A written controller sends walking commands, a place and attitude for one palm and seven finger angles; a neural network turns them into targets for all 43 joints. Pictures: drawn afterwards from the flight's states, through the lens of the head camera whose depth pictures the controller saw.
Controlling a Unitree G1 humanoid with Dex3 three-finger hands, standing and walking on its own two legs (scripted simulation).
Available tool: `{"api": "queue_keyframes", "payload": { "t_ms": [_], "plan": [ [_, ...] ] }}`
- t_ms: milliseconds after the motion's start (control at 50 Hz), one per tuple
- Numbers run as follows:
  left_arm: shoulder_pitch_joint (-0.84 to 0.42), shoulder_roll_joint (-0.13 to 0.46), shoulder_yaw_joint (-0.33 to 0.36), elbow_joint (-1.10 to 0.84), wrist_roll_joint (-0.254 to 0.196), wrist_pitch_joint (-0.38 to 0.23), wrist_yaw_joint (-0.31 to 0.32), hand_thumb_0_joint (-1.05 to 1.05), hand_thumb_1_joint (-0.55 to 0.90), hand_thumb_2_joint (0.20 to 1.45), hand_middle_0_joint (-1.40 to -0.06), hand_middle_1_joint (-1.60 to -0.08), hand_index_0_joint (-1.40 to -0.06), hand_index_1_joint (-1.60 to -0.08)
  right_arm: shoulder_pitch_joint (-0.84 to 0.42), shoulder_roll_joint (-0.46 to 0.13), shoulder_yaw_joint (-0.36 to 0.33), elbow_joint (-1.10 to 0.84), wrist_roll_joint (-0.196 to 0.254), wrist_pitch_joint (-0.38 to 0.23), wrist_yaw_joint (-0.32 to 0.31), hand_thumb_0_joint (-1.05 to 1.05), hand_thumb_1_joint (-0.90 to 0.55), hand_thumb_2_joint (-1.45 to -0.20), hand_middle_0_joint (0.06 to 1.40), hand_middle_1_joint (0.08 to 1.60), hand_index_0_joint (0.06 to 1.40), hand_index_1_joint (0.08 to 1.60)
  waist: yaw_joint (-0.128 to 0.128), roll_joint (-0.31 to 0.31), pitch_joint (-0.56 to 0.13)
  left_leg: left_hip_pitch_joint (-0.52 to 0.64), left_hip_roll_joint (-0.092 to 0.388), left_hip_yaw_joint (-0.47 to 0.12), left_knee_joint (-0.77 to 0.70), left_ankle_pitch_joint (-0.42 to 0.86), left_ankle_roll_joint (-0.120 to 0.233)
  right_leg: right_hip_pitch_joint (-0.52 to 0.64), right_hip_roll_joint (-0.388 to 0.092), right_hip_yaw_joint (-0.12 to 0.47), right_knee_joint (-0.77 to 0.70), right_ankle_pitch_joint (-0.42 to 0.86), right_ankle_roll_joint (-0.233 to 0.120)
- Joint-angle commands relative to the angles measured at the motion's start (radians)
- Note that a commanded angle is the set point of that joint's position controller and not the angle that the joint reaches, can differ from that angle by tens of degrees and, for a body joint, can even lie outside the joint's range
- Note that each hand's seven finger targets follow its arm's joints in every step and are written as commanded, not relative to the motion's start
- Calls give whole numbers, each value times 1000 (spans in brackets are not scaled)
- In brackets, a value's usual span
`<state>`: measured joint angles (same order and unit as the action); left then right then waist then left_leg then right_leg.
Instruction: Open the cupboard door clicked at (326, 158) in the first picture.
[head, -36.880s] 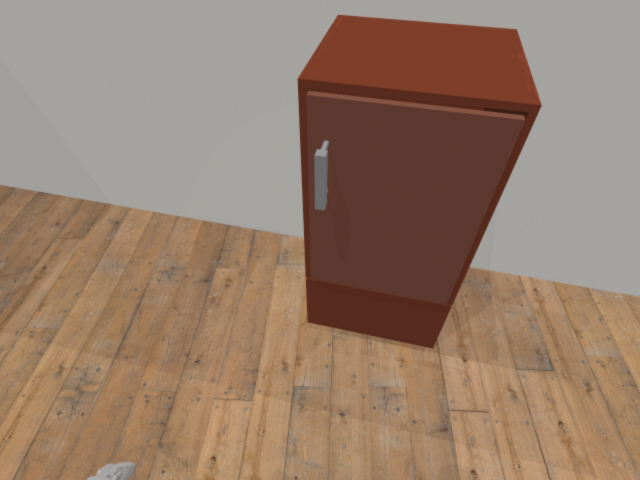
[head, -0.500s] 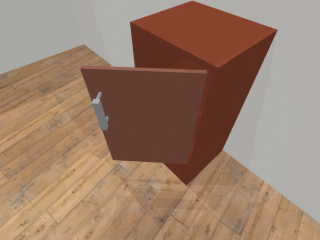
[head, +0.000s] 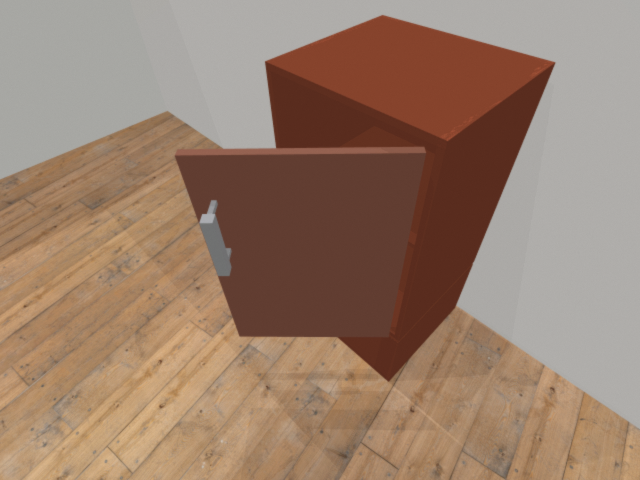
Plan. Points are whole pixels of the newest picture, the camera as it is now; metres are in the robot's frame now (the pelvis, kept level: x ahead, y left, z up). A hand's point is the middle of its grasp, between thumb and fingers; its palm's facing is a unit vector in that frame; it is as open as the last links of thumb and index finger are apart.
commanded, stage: look again from close up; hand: left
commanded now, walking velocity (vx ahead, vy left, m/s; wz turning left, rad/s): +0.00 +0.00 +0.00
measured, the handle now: (219, 238) +0.54 +0.23 -0.05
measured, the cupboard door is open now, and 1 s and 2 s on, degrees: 44 44 44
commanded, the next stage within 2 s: raise the hand with hooked fingers in 0.16 s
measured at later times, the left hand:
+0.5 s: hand (172, 404) +0.22 +0.20 -0.01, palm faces +0.18 -0.98 -0.07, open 7.7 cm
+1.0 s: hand (186, 438) +0.19 +0.19 -0.06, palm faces -0.10 -0.99 -0.08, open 10.5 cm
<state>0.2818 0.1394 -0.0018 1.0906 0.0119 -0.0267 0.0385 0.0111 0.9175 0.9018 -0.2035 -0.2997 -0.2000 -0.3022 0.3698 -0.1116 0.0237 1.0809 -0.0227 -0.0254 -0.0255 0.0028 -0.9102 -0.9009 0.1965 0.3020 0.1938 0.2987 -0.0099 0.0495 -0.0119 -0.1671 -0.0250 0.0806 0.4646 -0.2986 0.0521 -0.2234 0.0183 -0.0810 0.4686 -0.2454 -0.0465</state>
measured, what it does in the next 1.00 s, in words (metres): lowers itself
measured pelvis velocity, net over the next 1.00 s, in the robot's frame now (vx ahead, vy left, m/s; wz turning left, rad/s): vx -0.05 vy -0.03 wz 0.05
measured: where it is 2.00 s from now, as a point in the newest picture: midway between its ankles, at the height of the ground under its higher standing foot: outside the picture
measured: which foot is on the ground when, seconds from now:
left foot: down 0.00-1.00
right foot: down 0.00-1.00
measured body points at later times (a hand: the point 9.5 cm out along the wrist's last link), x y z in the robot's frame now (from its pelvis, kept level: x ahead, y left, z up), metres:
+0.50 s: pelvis -0.01 +0.02 -0.02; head +0.01 +0.02 +0.43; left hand +0.20 +0.26 -0.01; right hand +0.12 -0.26 -0.11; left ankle -0.03 +0.08 -0.74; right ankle +0.01 -0.09 -0.74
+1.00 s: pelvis -0.05 -0.03 -0.10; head +0.04 -0.02 +0.34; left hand +0.19 +0.25 -0.05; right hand +0.15 -0.22 -0.20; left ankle -0.03 +0.08 -0.74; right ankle +0.00 -0.09 -0.74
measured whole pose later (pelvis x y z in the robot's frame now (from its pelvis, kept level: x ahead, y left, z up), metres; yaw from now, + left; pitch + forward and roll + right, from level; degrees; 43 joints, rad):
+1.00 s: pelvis -0.05 -0.03 -0.10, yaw +3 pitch +16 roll -2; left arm 0.19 0.33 0.23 0.15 -0.32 -0.38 -0.46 0.01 0.23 0.62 -0.25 -0.73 -0.25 -0.73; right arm 0.18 -0.19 0.08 0.57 0.04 -0.20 -0.05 0.01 -0.90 -0.90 0.21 0.30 0.20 0.30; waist 0.01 0.04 -0.11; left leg -0.97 0.02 -0.01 1.24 -0.55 0.02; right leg -0.97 0.01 -0.19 1.16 -0.48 -0.10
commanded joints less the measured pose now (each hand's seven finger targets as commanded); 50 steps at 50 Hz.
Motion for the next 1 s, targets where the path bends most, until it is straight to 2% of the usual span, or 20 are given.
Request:
{"api": "queue_keyframes", "payload": {
  "t_ms": [0, 220, 240, 260, 280, 300, 320, 340, 380, 400, 460, 480, 540, 620, 680, 720, 780, 840, 900, 980],
  "plan": [
    [68, 55, 6, -20, -5, -6, 0, 0, 900, 900, -200, -300, -200, -300, 62, -101, -12, -19, 3, -24, -13, 0, -900, -900, 200, 300, 200, 300, 17, -50, 99, -116, 142, -167, -160, 156, 9, 60, -109, 117, -37, 106, -14],
    [56, 64, 8, -15, -5, 4, 5, 0, 900, 900, -200, -300, -200, -300, 44, -114, -12, 14, 6, -23, -18, 0, -900, -900, 200, 300, 200, 300, 11, -39, 75, -24, 140, -147, -139, 324, 8, 57, -116, 106, -15, 150, -3],
    [140, 110, 8, 22, 5, -9, 44, 0, 900, 900, -200, -300, -200, -300, -63, -163, -24, -57, 25, -18, -8, 0, -900, -900, 200, 300, 200, 300, 50, -246, 90, -101, 172, -125, 46, 452, -11, 38, -153, 124, -28, 459, 24],
    [-658, 391, 188, -1494, -167, -216, 31, 0, 877, 890, -202, -315, -202, -315, -83, -352, -66, -414, 63, -166, -35, 0, -900, -900, 200, 300, 200, 300, -83, -49, -410, 123, 50, -150, -33, 462, -41, 43, -48, 91, 41, 341, 15],
    [-207, 272, 114, -1233, -99, -160, 40, 0, 853, 880, -203, -330, -203, -330, -158, -259, -24, -366, 44, -260, -62, 0, -900, -900, 200, 300, 200, 300, 2, 141, -366, 195, 95, -126, -73, 601, -68, 3, -24, 69, 93, 99, -4],
    [-157, 199, 75, -1113, -123, -112, 83, 0, 830, 870, -205, -345, -205, -345, -141, -259, -35, -287, 47, -285, -64, 0, -900, -900, 200, 300, 200, 300, -8, 199, -275, 117, 90, -119, -91, 522, -101, -62, -29, 39, 129, -23, 10],
    [102, -25, -45, -947, -141, -31, 79, 0, 807, 860, -207, -360, -207, -360, -113, -199, -38, -275, 58, -287, -51, 0, -900, -900, 200, 300, 200, 300, -23, 119, -112, 39, 95, -158, -106, 432, -107, -144, -30, 18, 136, -63, 21],
    [-30, 9, -21, -1074, -176, -61, 62, 0, 783, 850, -208, -375, -208, -375, -146, -248, -44, -342, 61, -293, -43, 0, -900, -900, 200, 300, 200, 300, -28, 75, 15, -56, 85, -178, -80, 374, -96, -165, -41, 6, 126, -42, 23],
    [-19, 99, 77, -1055, -155, -158, 20, 0, 737, 830, -212, -405, -212, -405, -140, -284, -76, -398, 35, -307, -31, 0, -900, -900, 200, 300, 200, 300, -39, -45, 6, -135, 59, -180, 43, 304, -94, -227, -27, -17, 102, -3, 13],
    [78, 113, 127, -994, -160, -203, -9, 0, 713, 820, -213, -420, -213, -420, -134, -288, -86, -426, 30, -303, -22, 0, -900, -900, 200, 300, 200, 300, -13, -99, -34, -175, 47, -168, 102, 324, -94, -231, -27, -25, 119, 26, 9],
    [364, -18, 104, -855, -215, -385, -149, 0, 643, 790, -218, -465, -218, -465, -197, -268, -110, -522, 25, -292, 14, 0, -900, -900, 200, 300, 200, 300, 49, -338, -80, -364, 35, -135, 260, 268, -94, -347, -7, -50, 284, 30, 13],
    [399, -26, 109, -878, -239, -458, -210, 0, 620, 780, -220, -480, -220, -480, -222, -268, -117, -555, 24, -287, 29, 0, -900, -900, 200, 300, 200, 300, 67, -318, -104, -432, 20, -111, 302, 211, -93, -364, -8, -43, 333, 38, 9],
    [380, 107, 219, -892, -264, -634, -369, 0, 550, 750, -225, -525, -225, -525, -262, -281, -134, -637, 29, -273, 66, 0, -900, -900, 200, 300, 200, 300, 84, -62, -168, -514, -7, -78, 416, 197, -106, -420, -18, -8, 465, 77, -18],
    [164, 212, 287, -1106, -284, -604, -378, 0, 457, 710, -232, -585, -232, -585, -286, -284, -124, -751, 33, -230, 49, 0, -900, -900, 200, 300, 200, 300, 84, 22, -320, -636, -14, -60, 500, 57, -67, -468, -15, 58, 543, -22, -9],
    [-25, 225, 304, -1317, -313, -632, -321, 0, 387, 680, -237, -630, -237, -630, -240, -258, -112, -761, 36, -229, 27, 0, -900, -900, 200, 300, 200, 300, 38, 121, -367, -624, 6, -102, 541, -31, -49, -529, -12, 96, 525, -144, -6],
    [-119, 254, 299, -1454, -312, -667, -301, 0, 340, 660, -240, -660, -240, -660, -200, -258, -103, -740, 30, -230, 4, 0, -900, -900, 200, 300, 200, 300, -5, 96, -425, -612, 22, -115, 592, -22, -29, -534, -10, 135, 509, -150, 2],
    [-98, 208, 199, -1405, -301, -668, -344, 0, 270, 630, -245, -705, -245, -705, -189, -264, -78, -693, 39, -251, -18, 0, -900, -900, 200, 300, 200, 300, -55, 63, -369, -659, 37, -123, 624, -62, -14, -558, -13, 146, 475, -208, 9],
    [-140, 272, 209, -1224, -307, -578, -438, 0, 200, 600, -250, -750, -250, -750, -188, -283, -61, -654, 57, -260, -38, 0, -900, -900, 200, 300, 200, 300, -83, 11, -307, -750, 37, -131, 649, -122, -8, -556, -14, 159, 442, -284, 19],
    [-68, 327, 314, -1003, -345, -412, -500, 0, 130, 570, -255, -795, -255, -795, -205, -286, -54, -659, 76, -247, -55, 0, -900, -900, 200, 300, 200, 300, -33, -87, -310, -823, 25, -122, 637, -118, -10, -449, -29, 193, 394, -323, 31],
    [-15, 385, 466, -1086, -425, -291, -475, 0, 37, 530, -262, -855, -262, -855, -229, -261, -53, -715, 78, -231, -47, 0, -900, -900, 200, 300, 200, 300, 52, -89, -469, -783, 9, -118, 595, -9, -22, -233, -79, 228, 372, -151, 57]
  ]
}}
